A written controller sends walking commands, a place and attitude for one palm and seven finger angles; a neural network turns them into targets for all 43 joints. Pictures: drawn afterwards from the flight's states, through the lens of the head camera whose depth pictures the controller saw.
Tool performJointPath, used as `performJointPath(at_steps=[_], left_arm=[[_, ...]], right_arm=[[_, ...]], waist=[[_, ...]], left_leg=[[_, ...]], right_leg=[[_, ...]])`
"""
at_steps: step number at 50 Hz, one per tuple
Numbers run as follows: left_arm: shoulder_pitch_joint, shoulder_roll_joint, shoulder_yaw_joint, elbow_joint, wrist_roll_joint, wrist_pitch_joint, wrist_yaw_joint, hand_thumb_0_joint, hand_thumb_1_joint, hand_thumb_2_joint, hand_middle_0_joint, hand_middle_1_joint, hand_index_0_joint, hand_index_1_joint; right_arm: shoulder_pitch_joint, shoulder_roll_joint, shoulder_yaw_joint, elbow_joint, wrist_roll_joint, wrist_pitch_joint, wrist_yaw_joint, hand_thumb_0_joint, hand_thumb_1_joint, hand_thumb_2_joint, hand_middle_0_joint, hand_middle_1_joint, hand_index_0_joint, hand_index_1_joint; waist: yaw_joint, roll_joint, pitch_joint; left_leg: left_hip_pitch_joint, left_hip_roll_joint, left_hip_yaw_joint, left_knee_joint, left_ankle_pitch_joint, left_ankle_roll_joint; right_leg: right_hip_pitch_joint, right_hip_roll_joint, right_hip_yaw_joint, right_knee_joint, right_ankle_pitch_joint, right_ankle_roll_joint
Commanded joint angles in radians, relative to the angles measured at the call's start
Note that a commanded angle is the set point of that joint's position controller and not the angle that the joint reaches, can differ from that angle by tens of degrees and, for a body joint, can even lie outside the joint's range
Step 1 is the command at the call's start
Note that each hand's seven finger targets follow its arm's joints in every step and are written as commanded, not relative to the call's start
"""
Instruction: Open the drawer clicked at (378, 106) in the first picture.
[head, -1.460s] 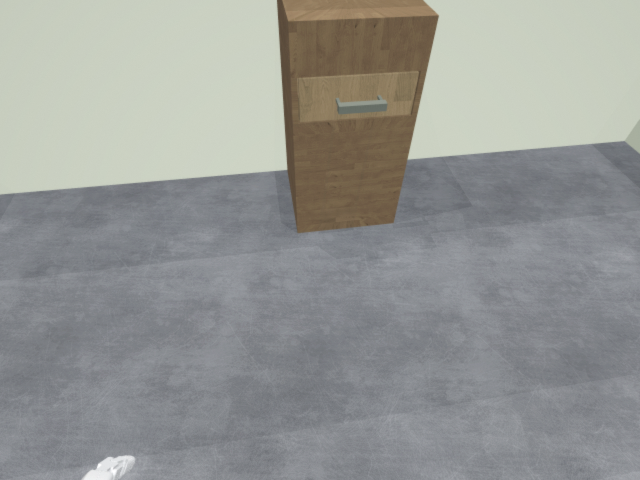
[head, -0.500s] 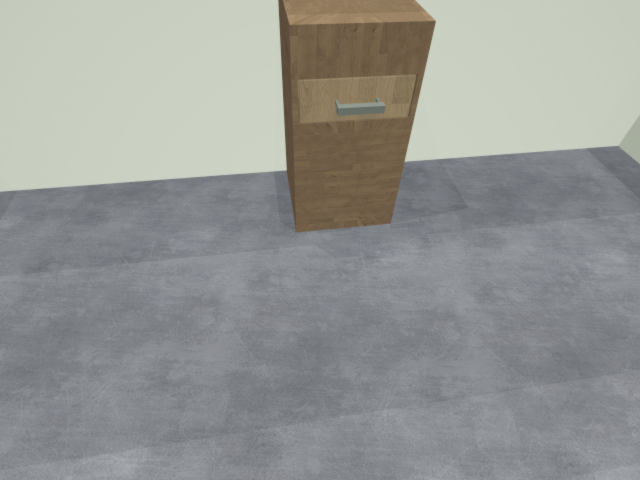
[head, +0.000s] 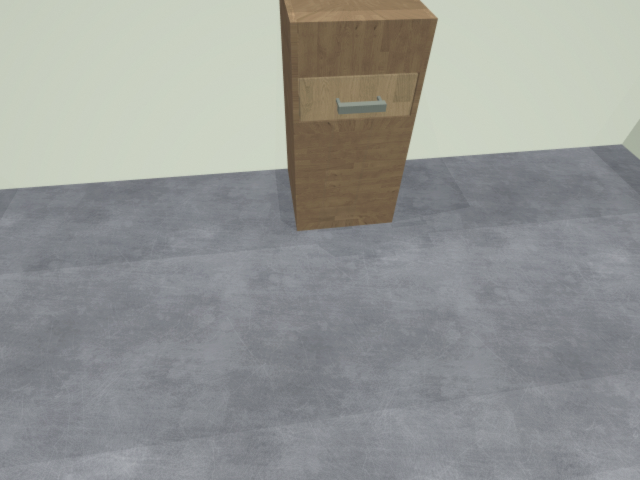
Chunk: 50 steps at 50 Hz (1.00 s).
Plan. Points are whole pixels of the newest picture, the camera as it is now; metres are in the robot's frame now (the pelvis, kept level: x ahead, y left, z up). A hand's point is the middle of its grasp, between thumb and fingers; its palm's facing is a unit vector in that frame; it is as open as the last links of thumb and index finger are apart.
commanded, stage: walk to a spot facing it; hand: left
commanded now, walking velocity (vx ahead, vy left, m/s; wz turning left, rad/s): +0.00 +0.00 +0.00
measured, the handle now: (360, 103) +1.24 -0.06 -0.16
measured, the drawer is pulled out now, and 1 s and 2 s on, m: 0.00 0.00 0.00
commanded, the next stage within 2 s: none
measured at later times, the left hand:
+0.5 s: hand out of the picture +0.06 +0.18 -0.18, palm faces -0.16 -0.95 -0.26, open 7.4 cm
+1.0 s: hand out of the picture +0.09 +0.17 -0.17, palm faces -0.30 -0.93 -0.20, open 7.4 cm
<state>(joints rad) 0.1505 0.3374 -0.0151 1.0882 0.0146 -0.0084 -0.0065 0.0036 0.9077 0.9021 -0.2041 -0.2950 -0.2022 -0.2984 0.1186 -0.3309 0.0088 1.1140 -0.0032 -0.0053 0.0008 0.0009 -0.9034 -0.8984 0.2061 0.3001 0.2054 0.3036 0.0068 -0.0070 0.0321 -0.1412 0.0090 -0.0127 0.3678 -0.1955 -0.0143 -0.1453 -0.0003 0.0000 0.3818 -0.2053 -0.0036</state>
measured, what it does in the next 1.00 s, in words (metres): lifts its left foot, turning right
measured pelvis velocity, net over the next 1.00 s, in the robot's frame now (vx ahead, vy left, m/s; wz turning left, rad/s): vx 0.05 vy -0.02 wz -0.43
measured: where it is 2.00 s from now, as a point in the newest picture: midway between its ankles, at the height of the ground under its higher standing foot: (390, 422)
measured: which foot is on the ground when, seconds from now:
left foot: down 0.00-0.50, up 0.52-1.00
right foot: down 0.00-1.00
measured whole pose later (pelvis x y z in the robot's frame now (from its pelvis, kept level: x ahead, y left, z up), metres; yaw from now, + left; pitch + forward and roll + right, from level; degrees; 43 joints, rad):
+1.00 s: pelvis +0.05 -0.02 +0.00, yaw -25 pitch +2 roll +0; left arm 0.42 0.19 0.05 0.97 0.03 -0.02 -0.02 0.00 0.91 0.90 -0.20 -0.30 -0.20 -0.30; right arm 0.14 -0.23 -0.06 0.92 -0.02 0.01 0.01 0.00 -0.91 -0.90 0.20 0.30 0.20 0.30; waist 0.07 -0.01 -0.02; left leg -0.46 0.05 -0.01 0.80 -0.31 -0.06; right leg -0.18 0.11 0.19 0.37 -0.22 -0.05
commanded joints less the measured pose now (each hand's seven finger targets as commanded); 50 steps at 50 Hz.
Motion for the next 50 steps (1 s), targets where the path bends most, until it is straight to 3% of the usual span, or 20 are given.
performJointPath(at_steps=[1, 6, 9, 13, 17, 18, 20, 21, 23, 24, 25, 26, 27, 28, 29, 32, 38, 44, 47, 50], left_arm=[[-0.034, 0.204, 0.044, -0.058, -0.004, -0.019, 0.017, 0.000, 0.900, 0.900, -0.200, -0.300, -0.200, -0.300], [-0.036, 0.202, 0.049, -0.067, -0.003, -0.015, 0.016, 0.000, 0.900, 0.900, -0.200, -0.300, -0.200, -0.300], [0.022, 0.105, 0.038, -0.072, -0.004, 0.018, 0.021, 0.000, 0.900, 0.900, -0.200, -0.300, -0.200, -0.300], [0.034, 0.109, 0.057, -0.120, 0.001, 0.041, 0.015, 0.000, 0.900, 0.900, -0.200, -0.300, -0.200, -0.300], [0.051, 0.076, 0.067, -0.166, 0.003, 0.051, 0.003, 0.000, 0.900, 0.900, -0.200, -0.300, -0.200, -0.300], [0.060, 0.059, 0.070, -0.175, 0.003, 0.055, 0.001, 0.000, 0.900, 0.900, -0.200, -0.300, -0.200, -0.300], [0.078, 0.035, 0.079, -0.193, 0.003, 0.060, -0.002, 0.000, 0.900, 0.900, -0.200, -0.300, -0.200, -0.300], [0.091, 0.028, 0.083, -0.197, 0.002, 0.059, -0.004, 0.000, 0.900, 0.900, -0.200, -0.300, -0.200, -0.300], [0.166, 0.016, 0.091, -0.186, 0.006, 0.051, -0.010, 0.000, 0.900, 0.900, -0.200, -0.300, -0.200, -0.300], [0.225, 0.047, 0.101, -0.172, 0.010, 0.041, -0.008, 0.000, 0.900, 0.900, -0.200, -0.300, -0.200, -0.300], [0.241, 0.162, 0.122, -0.177, 0.026, 0.021, 0.009, 0.000, 0.900, 0.900, -0.200, -0.300, -0.200, -0.300], [0.264, 0.169, 0.119, -0.183, 0.008, 0.025, 0.020, 0.000, 0.900, 0.900, -0.200, -0.300, -0.200, -0.300], [0.235, 0.142, 0.119, -0.192, 0.004, 0.025, 0.026, 0.000, 0.900, 0.900, -0.200, -0.300, -0.200, -0.300], [0.193, 0.119, 0.121, -0.204, 0.004, 0.023, 0.024, 0.000, 0.900, 0.900, -0.200, -0.300, -0.200, -0.300], [0.156, 0.093, 0.113, -0.214, 0.002, 0.020, 0.019, 0.000, 0.900, 0.900, -0.200, -0.300, -0.200, -0.300], [0.169, 0.063, 0.109, -0.212, 0.001, -0.006, 0.013, 0.000, 0.900, 0.900, -0.200, -0.300, -0.200, -0.300], [0.268, 0.046, 0.112, -0.178, 0.005, -0.030, 0.005, 0.000, 0.900, 0.900, -0.200, -0.300, -0.200, -0.300], [0.306, 0.037, 0.110, -0.167, 0.012, -0.036, 0.006, 0.000, 0.900, 0.900, -0.200, -0.300, -0.200, -0.300], [0.293, 0.047, 0.113, -0.170, 0.015, -0.033, 0.009, 0.000, 0.900, 0.900, -0.200, -0.300, -0.200, -0.300], [0.241, 0.065, 0.121, -0.189, 0.016, -0.028, 0.010, 0.000, 0.900, 0.900, -0.200, -0.300, -0.200, -0.300]], right_arm=[[-0.042, -0.204, -0.042, -0.065, -0.004, -0.026, -0.011, 0.000, -0.900, -0.900, 0.200, 0.300, 0.200, 0.300], [-0.032, -0.202, -0.046, -0.066, -0.006, -0.026, -0.016, 0.000, -0.900, -0.900, 0.200, 0.300, 0.200, 0.300], [0.032, -0.090, -0.032, -0.070, -0.007, -0.005, -0.023, 0.000, -0.900, -0.900, 0.200, 0.300, 0.200, 0.300], [0.053, -0.108, -0.056, -0.116, -0.009, 0.009, -0.032, 0.000, -0.900, -0.900, 0.200, 0.300, 0.200, 0.300], [0.042, -0.137, -0.081, -0.165, -0.010, 0.012, -0.035, 0.000, -0.900, -0.900, 0.200, 0.300, 0.200, 0.300], [0.035, -0.137, -0.087, -0.173, -0.010, 0.008, -0.035, 0.000, -0.900, -0.900, 0.200, 0.300, 0.200, 0.300], [0.016, -0.128, -0.093, -0.195, -0.013, 0.003, -0.034, 0.000, -0.900, -0.900, 0.200, 0.300, 0.200, 0.300], [0.004, -0.121, -0.096, -0.206, -0.015, 0.002, -0.035, 0.000, -0.900, -0.900, 0.200, 0.300, 0.200, 0.300], [-0.025, -0.115, -0.102, -0.217, -0.018, 0.008, -0.034, 0.000, -0.900, -0.900, 0.200, 0.300, 0.200, 0.300], [-0.027, -0.094, -0.101, -0.222, -0.013, 0.017, -0.031, 0.000, -0.900, -0.900, 0.200, 0.300, 0.200, 0.300], [0.008, -0.001, -0.086, -0.250, -0.007, 0.025, -0.025, 0.000, -0.900, -0.900, 0.200, 0.300, 0.200, 0.300], [-0.022, -0.007, -0.080, -0.273, -0.008, 0.030, -0.027, 0.000, -0.900, -0.900, 0.200, 0.300, 0.200, 0.300], [-0.011, -0.022, -0.085, -0.267, -0.009, 0.034, -0.025, 0.000, -0.900, -0.900, 0.200, 0.300, 0.200, 0.300], [-0.027, -0.022, -0.087, -0.258, -0.011, 0.030, -0.019, 0.000, -0.900, -0.900, 0.200, 0.300, 0.200, 0.300], [-0.029, -0.033, -0.091, -0.250, -0.016, 0.025, -0.013, 0.000, -0.900, -0.900, 0.200, 0.300, 0.200, 0.300], [0.006, -0.017, -0.093, -0.233, -0.025, 0.013, 0.002, 0.000, -0.900, -0.900, 0.200, 0.300, 0.200, 0.300], [-0.016, 0.007, -0.091, -0.255, -0.027, -0.003, 0.006, 0.000, -0.900, -0.900, 0.200, 0.300, 0.200, 0.300], [-0.070, 0.017, -0.085, -0.296, -0.022, -0.018, 0.006, 0.000, -0.900, -0.900, 0.200, 0.300, 0.200, 0.300], [-0.086, 0.028, -0.083, -0.314, -0.015, -0.027, 0.007, 0.000, -0.900, -0.900, 0.200, 0.300, 0.200, 0.300], [-0.042, 0.031, -0.082, -0.318, -0.006, -0.040, 0.004, 0.000, -0.900, -0.900, 0.200, 0.300, 0.200, 0.300]], waist=[[-0.003, 0.002, -0.054], [-0.007, 0.001, -0.066], [-0.010, -0.014, -0.069], [-0.015, 0.018, -0.051], [-0.008, 0.126, -0.043], [-0.003, 0.181, -0.038], [0.006, 0.219, -0.044], [0.015, 0.209, -0.043], [0.056, 0.151, -0.058], [0.084, 0.027, -0.064], [0.073, -0.354, -0.040], [0.082, -0.313, -0.056], [0.058, -0.234, -0.038], [0.053, -0.214, -0.016], [0.038, -0.146, 0.013], [0.024, -0.064, -0.031], [0.043, -0.098, -0.042], [0.059, -0.126, -0.017], [0.061, -0.129, -0.010], [0.037, -0.141, -0.015]], left_leg=[[0.006, 0.104, -0.089, -0.050, 0.115, 0.037], [0.032, 0.114, -0.066, -0.026, 0.146, 0.034], [0.025, 0.117, -0.011, 0.039, 0.154, 0.014], [0.006, 0.146, -0.003, 0.068, 0.108, 0.025], [-0.015, 0.253, -0.066, 0.018, 0.093, 0.089], [-0.028, 0.309, -0.093, -0.008, 0.151, 0.130], [-0.036, 0.366, -0.084, -0.009, 0.277, 0.188], [-0.059, 0.368, -0.056, 0.025, 0.306, 0.182], [-0.103, 0.315, 0.039, 0.170, 0.259, 0.113], [-0.181, 0.238, 0.113, 0.352, 0.108, 0.043], [-0.424, 0.062, 0.171, 0.630, -0.332, -0.041], [-0.437, 0.032, 0.031, 0.745, -0.407, -0.035], [-0.443, 0.062, -0.011, 0.781, -0.333, -0.027], [-0.472, 0.077, -0.018, 0.800, -0.280, -0.027], [-0.477, 0.089, -0.022, 0.807, -0.201, -0.031], [-0.458, 0.086, 0.000, 0.752, -0.103, -0.042], [-0.537, 0.081, -0.001, 0.686, -0.073, -0.057], [-0.527, 0.068, 0.001, 0.553, -0.101, -0.057], [-0.436, 0.045, 0.007, 0.442, -0.130, -0.047], [-0.258, 0.016, 0.012, 0.290, -0.147, -0.030]], right_leg=[[-0.005, -0.123, 0.110, -0.077, 0.101, -0.027], [-0.016, -0.120, 0.122, -0.057, 0.172, -0.032], [-0.050, -0.115, 0.139, 0.005, 0.251, -0.021], [-0.136, -0.084, 0.151, 0.092, 0.236, -0.025], [-0.222, -0.008, 0.083, 0.289, 0.086, -0.001], [-0.241, 0.011, 0.044, 0.396, -0.107, 0.010], [-0.255, -0.011, 0.017, 0.525, -0.307, 0.020], [-0.226, -0.035, 0.025, 0.493, -0.312, 0.014], [-0.109, -0.034, -0.011, 0.308, -0.157, 0.011], [-0.021, -0.061, 0.037, 0.125, 0.036, 0.006], [0.034, -0.299, 0.452, -0.058, 0.284, -0.050], [-0.013, -0.361, 0.564, -0.119, 0.326, -0.126], [-0.025, -0.330, 0.512, -0.145, 0.127, -0.145], [-0.050, -0.287, 0.528, -0.167, -0.083, -0.143], [-0.070, -0.250, 0.491, -0.170, -0.185, -0.142], [-0.030, -0.192, 0.417, -0.166, -0.220, -0.149], [0.068, -0.172, 0.441, -0.176, -0.212, -0.167], [0.067, -0.171, 0.494, -0.176, -0.173, -0.197], [0.010, -0.168, 0.503, -0.162, -0.150, -0.201], [-0.085, -0.151, 0.496, -0.113, -0.102, -0.192]])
